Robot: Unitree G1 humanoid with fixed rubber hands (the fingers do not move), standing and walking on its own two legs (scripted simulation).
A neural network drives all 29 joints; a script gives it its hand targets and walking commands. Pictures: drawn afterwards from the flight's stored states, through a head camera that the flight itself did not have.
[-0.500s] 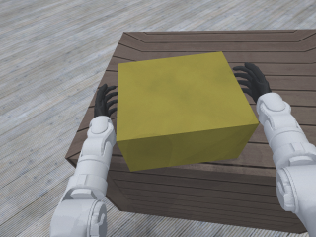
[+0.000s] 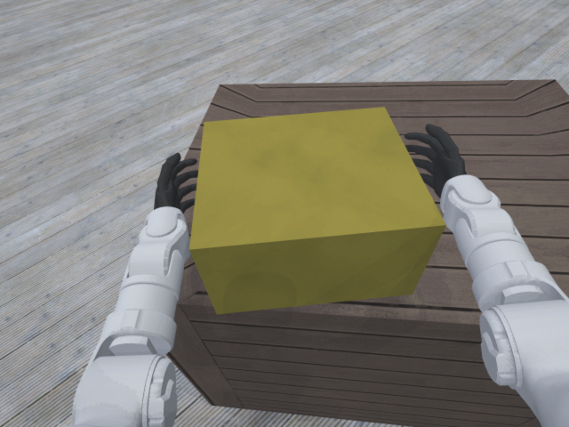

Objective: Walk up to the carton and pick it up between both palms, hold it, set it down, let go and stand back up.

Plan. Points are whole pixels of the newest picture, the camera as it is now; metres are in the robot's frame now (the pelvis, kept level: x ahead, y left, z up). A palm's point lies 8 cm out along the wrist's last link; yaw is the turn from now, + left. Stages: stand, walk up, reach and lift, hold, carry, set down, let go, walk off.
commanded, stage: reach and lift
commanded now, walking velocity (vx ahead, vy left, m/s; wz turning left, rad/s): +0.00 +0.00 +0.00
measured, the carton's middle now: (304, 205) +0.44 +0.04 +0.06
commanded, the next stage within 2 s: hold in 1.40 s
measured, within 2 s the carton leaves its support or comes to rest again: neither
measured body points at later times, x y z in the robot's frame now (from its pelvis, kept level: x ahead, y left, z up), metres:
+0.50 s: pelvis -0.01 +0.01 +0.00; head -0.03 +0.00 +0.45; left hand +0.38 +0.23 +0.17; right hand +0.43 -0.17 +0.18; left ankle +0.02 +0.14 -0.74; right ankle +0.05 -0.11 -0.74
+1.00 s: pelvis -0.01 +0.02 +0.00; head -0.05 +0.01 +0.45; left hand +0.38 +0.23 +0.20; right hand +0.42 -0.17 +0.21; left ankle +0.02 +0.14 -0.74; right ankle +0.05 -0.11 -0.74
